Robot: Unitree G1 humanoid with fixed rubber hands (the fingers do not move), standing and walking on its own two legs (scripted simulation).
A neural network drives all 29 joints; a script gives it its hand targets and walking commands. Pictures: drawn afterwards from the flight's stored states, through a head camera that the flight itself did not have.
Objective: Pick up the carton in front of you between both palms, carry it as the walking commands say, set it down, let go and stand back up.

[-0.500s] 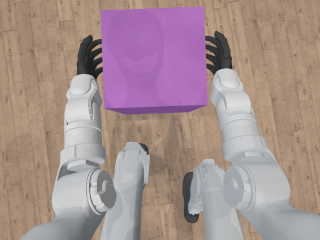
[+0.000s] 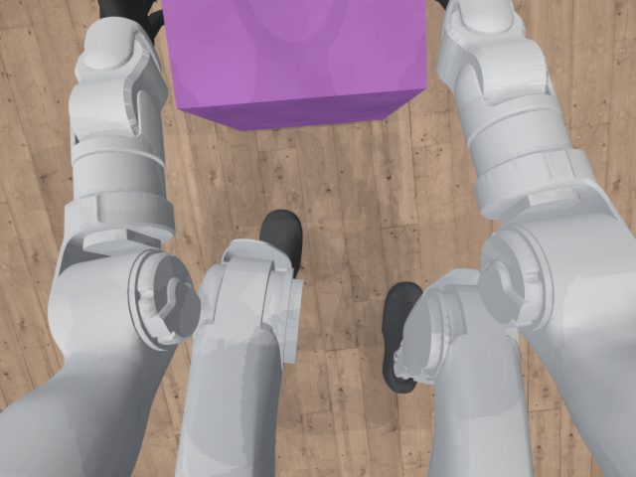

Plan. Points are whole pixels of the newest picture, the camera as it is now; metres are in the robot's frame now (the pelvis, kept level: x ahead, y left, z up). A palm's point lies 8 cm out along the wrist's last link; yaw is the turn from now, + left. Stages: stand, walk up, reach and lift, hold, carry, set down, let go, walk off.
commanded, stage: set down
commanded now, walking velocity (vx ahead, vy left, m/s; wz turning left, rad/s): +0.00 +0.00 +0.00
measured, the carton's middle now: (300, 21) +0.54 +0.16 -0.25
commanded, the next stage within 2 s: none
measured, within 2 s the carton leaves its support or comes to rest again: rests again in 0.62 s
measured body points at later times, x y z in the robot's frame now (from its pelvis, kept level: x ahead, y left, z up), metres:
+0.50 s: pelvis +0.00 -0.01 -0.03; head +0.37 +0.05 +0.20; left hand +0.50 +0.31 -0.20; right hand +0.58 +0.01 -0.22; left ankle +0.16 +0.13 -0.39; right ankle +0.07 -0.11 -0.39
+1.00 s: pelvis -0.01 -0.01 -0.04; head +0.37 +0.04 +0.18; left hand +0.50 +0.32 -0.21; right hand +0.58 +0.01 -0.22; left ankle +0.16 +0.13 -0.39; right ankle +0.07 -0.11 -0.39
